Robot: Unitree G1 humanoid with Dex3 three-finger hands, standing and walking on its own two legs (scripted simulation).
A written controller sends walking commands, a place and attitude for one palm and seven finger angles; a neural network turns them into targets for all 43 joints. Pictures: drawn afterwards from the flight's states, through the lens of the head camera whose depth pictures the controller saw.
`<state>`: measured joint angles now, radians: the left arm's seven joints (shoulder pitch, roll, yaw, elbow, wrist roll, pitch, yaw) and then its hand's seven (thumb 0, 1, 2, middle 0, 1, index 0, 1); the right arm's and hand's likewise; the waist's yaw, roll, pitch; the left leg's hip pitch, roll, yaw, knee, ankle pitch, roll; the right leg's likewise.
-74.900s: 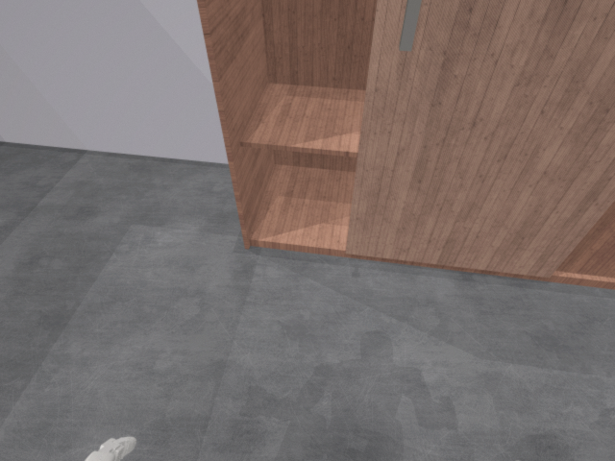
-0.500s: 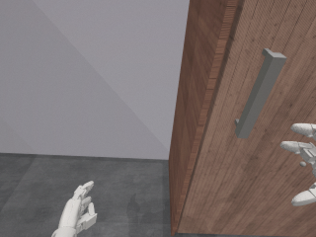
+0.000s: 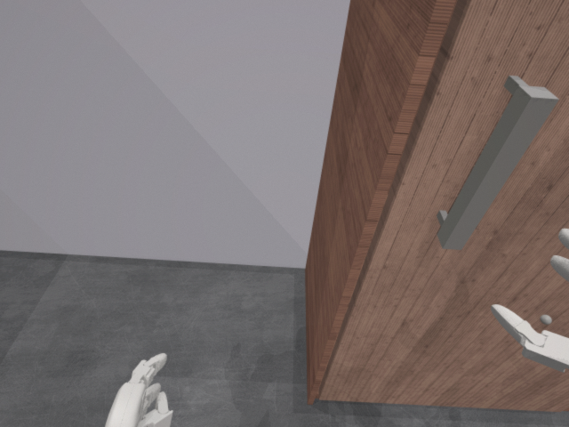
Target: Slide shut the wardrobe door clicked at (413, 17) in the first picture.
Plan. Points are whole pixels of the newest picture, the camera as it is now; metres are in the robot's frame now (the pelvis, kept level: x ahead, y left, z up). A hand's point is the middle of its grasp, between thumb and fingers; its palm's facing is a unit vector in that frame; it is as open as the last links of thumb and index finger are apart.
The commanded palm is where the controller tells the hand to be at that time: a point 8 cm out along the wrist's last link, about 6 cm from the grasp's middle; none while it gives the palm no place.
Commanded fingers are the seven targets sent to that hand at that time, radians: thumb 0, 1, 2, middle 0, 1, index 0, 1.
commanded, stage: draw the hand back to the body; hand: right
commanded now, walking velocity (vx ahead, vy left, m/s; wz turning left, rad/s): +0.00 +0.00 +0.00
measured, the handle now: (478, 170) +0.36 -0.24 +0.23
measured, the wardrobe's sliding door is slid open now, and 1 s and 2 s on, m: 0.01 0.01 0.01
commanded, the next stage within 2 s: step back with the hand held close in 0.62 s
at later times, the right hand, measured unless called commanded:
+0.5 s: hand (549, 325) +0.19 -0.27 +0.16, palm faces +0.46 +0.82 -0.35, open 7.5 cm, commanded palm +0.14 -0.30 +0.18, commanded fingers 0.00 -0.90 -0.90 0.20 0.30 0.20 0.30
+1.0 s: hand (554, 330) +0.19 -0.28 +0.16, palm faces +0.39 +0.81 -0.44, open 7.4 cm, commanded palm +0.12 -0.32 +0.18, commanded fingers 0.00 -0.90 -0.90 0.20 0.30 0.20 0.30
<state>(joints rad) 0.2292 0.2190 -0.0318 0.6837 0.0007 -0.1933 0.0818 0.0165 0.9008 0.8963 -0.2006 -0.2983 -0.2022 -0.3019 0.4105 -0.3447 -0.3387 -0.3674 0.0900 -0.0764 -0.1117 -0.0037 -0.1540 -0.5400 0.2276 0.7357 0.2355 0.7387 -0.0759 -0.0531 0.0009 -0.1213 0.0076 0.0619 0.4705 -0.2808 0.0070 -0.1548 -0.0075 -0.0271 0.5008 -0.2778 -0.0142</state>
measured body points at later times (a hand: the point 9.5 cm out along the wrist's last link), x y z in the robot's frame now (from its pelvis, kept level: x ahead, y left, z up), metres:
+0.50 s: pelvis +0.00 -0.01 +0.00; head -0.02 +0.00 +0.45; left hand +0.20 +0.20 -0.07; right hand +0.16 -0.31 +0.18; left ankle -0.01 +0.11 -0.74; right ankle +0.00 -0.11 -0.74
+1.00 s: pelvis -0.03 -0.02 +0.00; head -0.01 -0.01 +0.45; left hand +0.15 +0.23 -0.08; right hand +0.16 -0.32 +0.18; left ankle -0.01 +0.11 -0.74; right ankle +0.00 -0.11 -0.74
